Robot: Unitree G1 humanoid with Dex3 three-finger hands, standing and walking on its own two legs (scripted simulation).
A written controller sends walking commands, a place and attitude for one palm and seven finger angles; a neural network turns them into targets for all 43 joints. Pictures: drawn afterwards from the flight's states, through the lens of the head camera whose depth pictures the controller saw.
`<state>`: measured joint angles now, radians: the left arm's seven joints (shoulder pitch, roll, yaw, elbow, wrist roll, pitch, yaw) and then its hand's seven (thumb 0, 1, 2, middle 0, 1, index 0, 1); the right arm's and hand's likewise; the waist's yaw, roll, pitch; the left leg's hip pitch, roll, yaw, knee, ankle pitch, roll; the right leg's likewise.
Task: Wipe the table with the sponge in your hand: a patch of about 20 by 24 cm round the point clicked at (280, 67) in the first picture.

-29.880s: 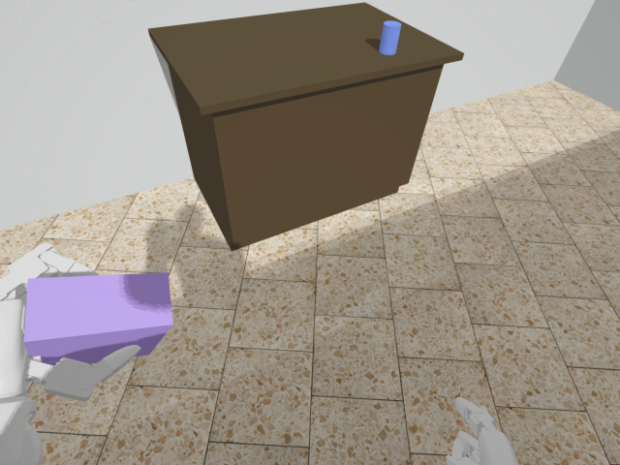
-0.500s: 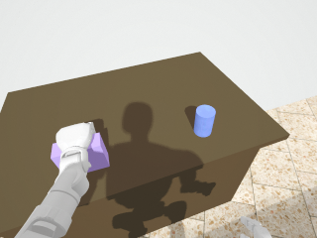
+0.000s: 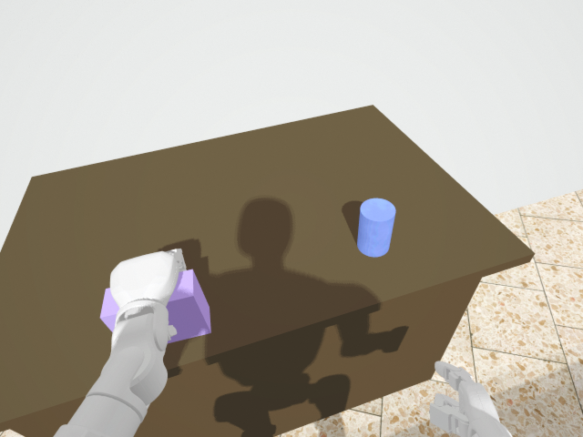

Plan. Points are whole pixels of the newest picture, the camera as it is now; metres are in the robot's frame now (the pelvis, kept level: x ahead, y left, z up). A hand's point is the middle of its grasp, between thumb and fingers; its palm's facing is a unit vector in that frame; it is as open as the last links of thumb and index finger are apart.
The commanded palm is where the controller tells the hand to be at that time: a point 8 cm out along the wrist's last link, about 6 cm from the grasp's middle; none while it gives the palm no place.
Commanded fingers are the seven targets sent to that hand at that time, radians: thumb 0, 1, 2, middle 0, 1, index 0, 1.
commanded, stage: wipe back along the middle lane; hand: left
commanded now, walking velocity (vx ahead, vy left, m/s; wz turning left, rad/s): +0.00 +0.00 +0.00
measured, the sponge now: (164, 317) +0.29 +0.25 +0.00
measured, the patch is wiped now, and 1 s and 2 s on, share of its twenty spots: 0.65 0.70 0.80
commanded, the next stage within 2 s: slide across to the third lane in 0.02 s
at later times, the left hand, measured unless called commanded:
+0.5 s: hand (183, 304) +0.28 +0.20 +0.05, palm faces -0.02 -0.09 -1.00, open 9.5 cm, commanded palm +0.26 +0.18 +0.11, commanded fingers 0.00 0.10 1.30 -1.20 -1.60 -1.20 -1.60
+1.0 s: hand (224, 290) +0.31 +0.15 +0.04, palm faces -0.04 -0.06 -1.00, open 9.5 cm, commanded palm +0.30 +0.15 +0.10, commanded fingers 0.00 0.10 1.30 -1.20 -1.60 -1.20 -1.60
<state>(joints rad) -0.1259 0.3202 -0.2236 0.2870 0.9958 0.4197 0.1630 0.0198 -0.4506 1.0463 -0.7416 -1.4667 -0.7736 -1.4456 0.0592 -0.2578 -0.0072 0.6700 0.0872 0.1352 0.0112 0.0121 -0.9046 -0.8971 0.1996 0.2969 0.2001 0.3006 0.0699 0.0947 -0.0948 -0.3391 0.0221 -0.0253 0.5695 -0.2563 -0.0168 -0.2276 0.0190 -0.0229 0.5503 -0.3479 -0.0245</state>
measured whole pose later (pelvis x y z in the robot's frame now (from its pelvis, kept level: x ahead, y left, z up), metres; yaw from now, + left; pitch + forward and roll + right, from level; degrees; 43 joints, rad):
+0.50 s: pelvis -0.01 +0.00 +0.00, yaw +0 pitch +0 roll +0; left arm -0.14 0.27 -0.34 0.22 0.99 0.44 0.14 0.01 -0.47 1.05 -0.76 -1.44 -0.80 -1.41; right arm 0.04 -0.24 -0.01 0.69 0.08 0.10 0.02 0.01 -0.90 -0.90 0.20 0.30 0.20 0.30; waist 0.09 0.11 -0.07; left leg -0.32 0.01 -0.03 0.56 -0.24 -0.02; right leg -0.21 0.01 -0.03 0.55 -0.34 -0.02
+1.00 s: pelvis -0.02 -0.03 +0.00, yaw +0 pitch +0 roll +1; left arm -0.37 0.17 -0.38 0.54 0.97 0.52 0.20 0.00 -0.48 1.05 -0.78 -1.42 -0.82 -1.39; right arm 0.04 -0.25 0.00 0.74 0.09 0.12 0.02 0.01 -0.90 -0.90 0.20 0.30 0.20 0.30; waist 0.07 0.09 -0.09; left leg -0.34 0.04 -0.04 0.54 -0.22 -0.03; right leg -0.25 0.04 -0.03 0.59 -0.34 -0.06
